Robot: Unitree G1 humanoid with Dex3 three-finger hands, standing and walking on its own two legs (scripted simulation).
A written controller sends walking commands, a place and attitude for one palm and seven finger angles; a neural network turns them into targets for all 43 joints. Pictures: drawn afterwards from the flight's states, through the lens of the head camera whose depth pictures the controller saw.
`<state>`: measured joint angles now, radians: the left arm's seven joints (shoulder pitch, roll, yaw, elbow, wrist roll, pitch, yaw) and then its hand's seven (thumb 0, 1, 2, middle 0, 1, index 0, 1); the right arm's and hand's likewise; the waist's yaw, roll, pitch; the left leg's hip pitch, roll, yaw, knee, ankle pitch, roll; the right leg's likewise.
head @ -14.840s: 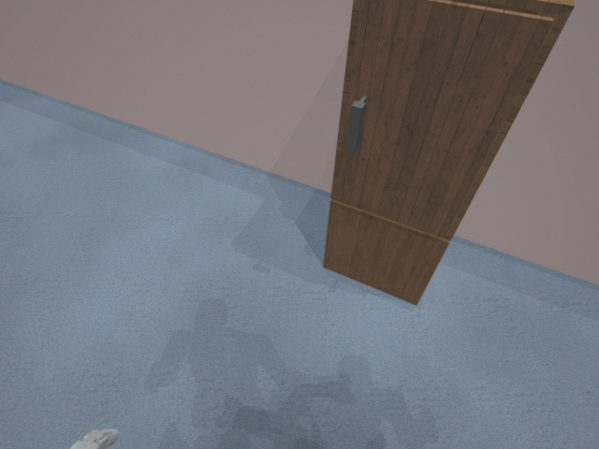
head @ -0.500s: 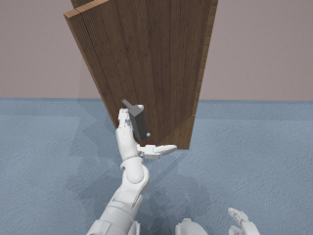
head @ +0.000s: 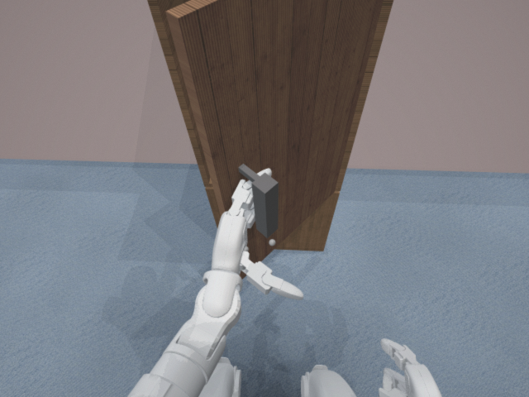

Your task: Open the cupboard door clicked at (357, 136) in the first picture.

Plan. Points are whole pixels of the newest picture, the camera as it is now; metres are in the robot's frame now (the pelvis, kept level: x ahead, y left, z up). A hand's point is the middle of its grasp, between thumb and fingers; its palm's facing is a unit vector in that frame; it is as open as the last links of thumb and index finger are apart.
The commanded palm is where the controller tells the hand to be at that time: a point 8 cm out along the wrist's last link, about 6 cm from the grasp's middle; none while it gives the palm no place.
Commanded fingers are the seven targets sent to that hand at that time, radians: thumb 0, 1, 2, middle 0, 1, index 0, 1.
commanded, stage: slide the hand sideways off the handle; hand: left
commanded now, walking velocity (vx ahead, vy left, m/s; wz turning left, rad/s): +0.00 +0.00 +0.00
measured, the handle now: (256, 200) +0.40 +0.02 +0.05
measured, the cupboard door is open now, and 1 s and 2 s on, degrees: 49 50 50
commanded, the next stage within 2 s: draw the hand back to the body in 1.04 s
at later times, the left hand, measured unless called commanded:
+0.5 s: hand (255, 268) +0.29 +0.02 +0.05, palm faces -0.13 -0.99 +0.00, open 16.3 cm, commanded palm +0.27 +0.08 +0.05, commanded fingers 0.00 -0.50 0.30 -0.15 -0.30 -0.15 -0.30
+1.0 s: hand (222, 300) +0.25 +0.06 +0.05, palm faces -0.10 -0.99 +0.01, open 16.3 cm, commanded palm +0.23 +0.13 +0.05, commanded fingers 0.00 -0.50 0.30 -0.15 -0.30 -0.15 -0.30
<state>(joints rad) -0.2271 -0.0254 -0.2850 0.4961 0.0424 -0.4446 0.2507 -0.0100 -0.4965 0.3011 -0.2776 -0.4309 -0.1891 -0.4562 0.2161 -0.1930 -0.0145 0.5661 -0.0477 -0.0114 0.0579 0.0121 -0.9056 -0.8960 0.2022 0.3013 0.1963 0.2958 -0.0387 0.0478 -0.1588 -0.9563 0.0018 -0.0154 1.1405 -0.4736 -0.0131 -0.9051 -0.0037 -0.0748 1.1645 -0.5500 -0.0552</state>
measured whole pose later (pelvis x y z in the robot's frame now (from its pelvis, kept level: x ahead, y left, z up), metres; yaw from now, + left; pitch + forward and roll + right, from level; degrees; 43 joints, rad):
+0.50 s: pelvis +0.00 +0.02 +0.00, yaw -2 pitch +15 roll +0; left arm 0.03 -0.03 -0.32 0.25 0.05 -0.41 0.25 -0.01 -0.50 0.30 -0.15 -0.31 -0.15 -0.30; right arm 0.23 -0.20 0.00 0.48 -0.02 0.06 0.05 0.01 -0.91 -0.90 0.20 0.30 0.19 0.30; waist -0.02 0.04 -0.15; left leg -0.92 0.01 0.02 1.15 -0.49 0.01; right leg -0.88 0.00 -0.04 1.16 -0.55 -0.03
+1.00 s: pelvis +0.02 +0.00 +0.00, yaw -1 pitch +16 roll +0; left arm 0.36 0.06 -0.23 -0.04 -0.03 -0.41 0.05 -0.01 -0.50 0.30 -0.15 -0.30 -0.15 -0.30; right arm 0.23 -0.21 0.01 0.42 -0.01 0.01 0.01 0.01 -0.91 -0.90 0.20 0.30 0.20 0.30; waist -0.01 0.04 -0.16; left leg -0.93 0.01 -0.01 1.18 -0.52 -0.02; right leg -0.88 0.01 -0.07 1.19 -0.59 -0.05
